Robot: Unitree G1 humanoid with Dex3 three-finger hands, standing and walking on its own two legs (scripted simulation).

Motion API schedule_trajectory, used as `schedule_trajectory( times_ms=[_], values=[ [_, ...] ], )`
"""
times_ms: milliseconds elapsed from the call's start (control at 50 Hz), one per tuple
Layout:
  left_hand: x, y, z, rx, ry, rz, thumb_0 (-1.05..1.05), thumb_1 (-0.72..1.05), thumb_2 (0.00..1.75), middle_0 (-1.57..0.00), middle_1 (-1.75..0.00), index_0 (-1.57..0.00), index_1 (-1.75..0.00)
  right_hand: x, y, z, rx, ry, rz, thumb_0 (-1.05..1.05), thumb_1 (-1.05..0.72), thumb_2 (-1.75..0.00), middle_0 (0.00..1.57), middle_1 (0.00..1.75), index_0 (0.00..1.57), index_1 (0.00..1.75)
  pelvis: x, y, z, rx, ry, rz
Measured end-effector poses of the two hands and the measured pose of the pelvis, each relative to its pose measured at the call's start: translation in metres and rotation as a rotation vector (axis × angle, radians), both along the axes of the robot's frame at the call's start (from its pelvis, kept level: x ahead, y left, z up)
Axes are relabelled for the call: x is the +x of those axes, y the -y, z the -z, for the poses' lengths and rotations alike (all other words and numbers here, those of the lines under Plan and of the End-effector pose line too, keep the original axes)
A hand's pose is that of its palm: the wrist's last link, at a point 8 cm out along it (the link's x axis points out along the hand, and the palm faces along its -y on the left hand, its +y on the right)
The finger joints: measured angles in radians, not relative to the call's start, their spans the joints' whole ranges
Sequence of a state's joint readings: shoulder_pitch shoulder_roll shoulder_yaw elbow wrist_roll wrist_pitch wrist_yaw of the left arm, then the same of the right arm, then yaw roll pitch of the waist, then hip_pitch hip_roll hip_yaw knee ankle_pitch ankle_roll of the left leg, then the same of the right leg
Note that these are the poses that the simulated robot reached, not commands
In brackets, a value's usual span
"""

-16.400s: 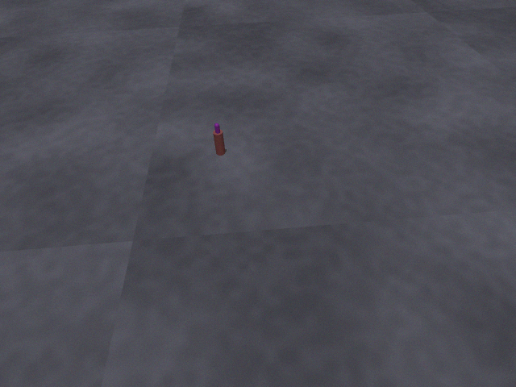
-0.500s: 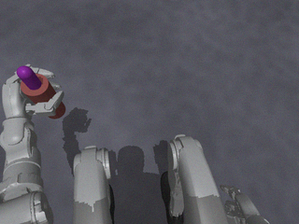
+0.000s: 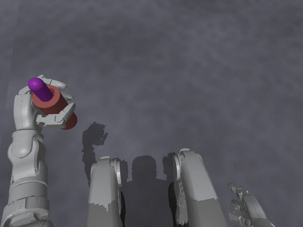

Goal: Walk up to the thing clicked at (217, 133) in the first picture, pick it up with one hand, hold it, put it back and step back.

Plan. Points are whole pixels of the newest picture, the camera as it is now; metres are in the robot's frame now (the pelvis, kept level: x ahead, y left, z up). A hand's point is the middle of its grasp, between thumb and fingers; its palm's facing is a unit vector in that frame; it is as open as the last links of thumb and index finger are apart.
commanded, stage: lift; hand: left
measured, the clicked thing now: (54, 105) +0.42 +0.23 +0.00
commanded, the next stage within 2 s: hold in 1.54 s
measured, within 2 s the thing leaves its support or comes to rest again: neither
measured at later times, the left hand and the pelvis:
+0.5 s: hand (12, 77) +0.39 +0.21 +0.18, palm faces +0.10 -0.99 -0.05, open 7.4 cm; pelvis +0.03 +0.00 +0.15, yaw +2 degrees
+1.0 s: hand out of the picture +0.38 +0.20 +0.26, palm faces +0.09 -1.00 -0.04, open 7.4 cm; pelvis +0.05 +0.00 +0.23, yaw +2 degrees
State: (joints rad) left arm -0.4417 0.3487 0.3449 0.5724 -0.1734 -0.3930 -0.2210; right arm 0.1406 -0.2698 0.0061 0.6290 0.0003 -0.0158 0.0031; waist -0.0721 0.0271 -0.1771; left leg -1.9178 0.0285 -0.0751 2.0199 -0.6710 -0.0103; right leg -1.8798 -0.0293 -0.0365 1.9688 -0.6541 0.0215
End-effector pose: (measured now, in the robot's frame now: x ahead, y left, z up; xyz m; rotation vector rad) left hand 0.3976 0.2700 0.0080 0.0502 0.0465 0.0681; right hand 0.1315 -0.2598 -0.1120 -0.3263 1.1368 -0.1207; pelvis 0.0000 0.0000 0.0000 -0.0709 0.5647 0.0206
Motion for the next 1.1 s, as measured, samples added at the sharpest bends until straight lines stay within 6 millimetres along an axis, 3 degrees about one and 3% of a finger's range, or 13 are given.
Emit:
schedule_trajectory(
  times_ms=[280,500,820,1100],
  values=[
    [-0.031,0.007,-0.101,0.002,-0.022,-0.026,-0.01,-0.07,1.07,-0.87,-0.99,-0.9,-0.99,0.044,-0.014,-0.092,0.026,0.15,0.009,0.01,-0.9,-0.89,0.2,0.3,0.2,0.3,0.014,-0.003,-0.083,0.005,0.071,-0.011],
    [-0.035,0.01,-0.175,-0.005,-0.032,-0.039,-0.01,-0.06,1.07,-0.87,-0.99,-0.9,-0.99,0.054,-0.021,-0.166,0.032,0.204,0.018,0.01,-0.9,-0.89,0.2,0.3,0.21,0.3,0.031,-0.003,-0.15,0.012,0.158,-0.024],
    [-0.04,0.017,-0.232,-0.022,-0.035,-0.026,-0.01,-0.06,1.06,-0.86,-0.99,-0.9,-1.0,0.046,-0.022,-0.22,0.043,0.177,0.024,0.01,-0.9,-0.89,0.2,0.3,0.2,0.3,0.048,-0.004,-0.207,0.029,0.254,-0.024],
    [-0.036,0.024,-0.269,-0.02,-0.021,-0.022,-0.01,-0.06,1.06,-0.86,-1.0,-0.89,-1.0,0.062,-0.026,-0.254,0.053,0.219,0.009,0.01,-0.9,-0.89,0.2,0.3,0.2,0.3,0.058,-0.003,-0.238,0.04,0.323,-0.026]
  ],
)
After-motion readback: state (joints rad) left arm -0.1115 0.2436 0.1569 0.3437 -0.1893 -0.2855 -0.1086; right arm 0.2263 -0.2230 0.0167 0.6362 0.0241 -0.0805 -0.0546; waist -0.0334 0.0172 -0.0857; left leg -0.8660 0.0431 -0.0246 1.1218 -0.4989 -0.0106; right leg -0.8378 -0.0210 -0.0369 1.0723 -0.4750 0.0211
